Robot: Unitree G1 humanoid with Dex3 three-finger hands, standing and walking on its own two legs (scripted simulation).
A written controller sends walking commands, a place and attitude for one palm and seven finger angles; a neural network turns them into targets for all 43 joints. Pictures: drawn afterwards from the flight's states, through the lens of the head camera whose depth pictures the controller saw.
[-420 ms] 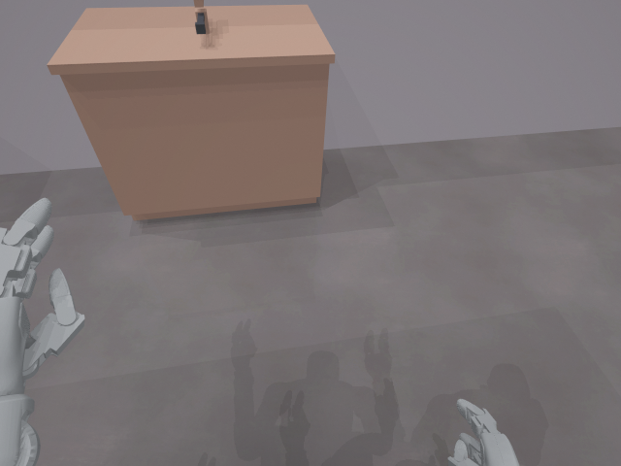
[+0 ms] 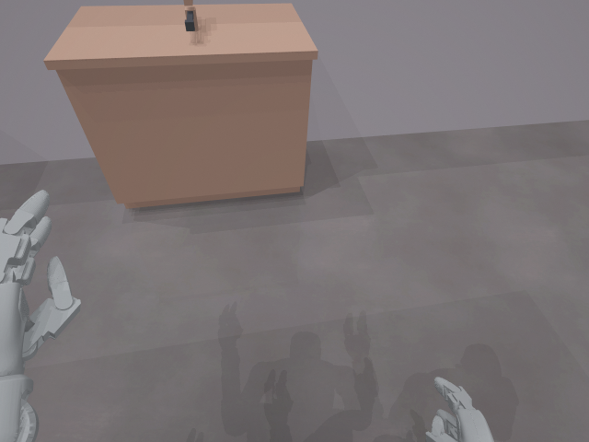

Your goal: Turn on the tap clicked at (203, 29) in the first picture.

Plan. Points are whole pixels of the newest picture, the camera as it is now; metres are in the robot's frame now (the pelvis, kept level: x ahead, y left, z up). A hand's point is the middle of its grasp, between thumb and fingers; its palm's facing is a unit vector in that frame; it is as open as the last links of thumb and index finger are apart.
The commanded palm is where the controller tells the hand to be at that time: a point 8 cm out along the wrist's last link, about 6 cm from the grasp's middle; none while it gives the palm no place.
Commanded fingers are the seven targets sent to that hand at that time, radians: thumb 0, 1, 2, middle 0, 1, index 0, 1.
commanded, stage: walk to a spot facing it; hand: left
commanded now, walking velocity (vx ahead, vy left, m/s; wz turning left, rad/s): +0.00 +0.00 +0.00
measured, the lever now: (189, 25) +1.31 +0.44 +0.04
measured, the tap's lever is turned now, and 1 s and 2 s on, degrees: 0 0 0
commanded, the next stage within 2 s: none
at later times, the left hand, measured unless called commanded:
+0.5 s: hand (65, 280) +0.24 +0.27 +0.15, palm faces +0.53 -0.76 -0.38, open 7.4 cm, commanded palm +0.18 +0.30 +0.18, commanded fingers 0.00 0.90 0.90 -0.20 -0.30 -0.20 -0.30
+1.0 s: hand (78, 195) +0.34 +0.29 +0.18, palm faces +0.59 -0.68 -0.44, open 7.4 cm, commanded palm +0.28 +0.32 +0.18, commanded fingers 0.00 0.90 0.90 -0.20 -0.30 -0.20 -0.30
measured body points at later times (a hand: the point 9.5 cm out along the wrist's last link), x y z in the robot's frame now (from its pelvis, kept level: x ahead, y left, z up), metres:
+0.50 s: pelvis +0.05 +0.00 -0.03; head +0.04 +0.00 +0.42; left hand +0.20 +0.30 +0.17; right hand +0.20 -0.22 -0.12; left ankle +0.03 +0.11 -0.74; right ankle +0.03 -0.13 -0.74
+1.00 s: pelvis +0.20 +0.00 +0.00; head +0.21 +0.01 +0.45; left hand +0.30 +0.32 +0.20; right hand +0.40 -0.15 -0.09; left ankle +0.09 +0.11 -0.74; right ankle +0.33 -0.10 -0.68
